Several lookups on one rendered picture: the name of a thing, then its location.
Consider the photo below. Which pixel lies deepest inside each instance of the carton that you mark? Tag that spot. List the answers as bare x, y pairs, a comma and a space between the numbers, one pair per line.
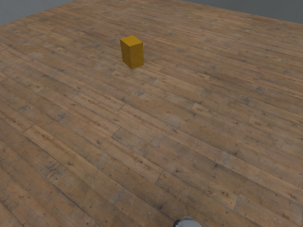
132, 51

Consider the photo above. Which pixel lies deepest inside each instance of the robot right shin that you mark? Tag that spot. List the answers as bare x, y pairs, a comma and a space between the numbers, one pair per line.
185, 218

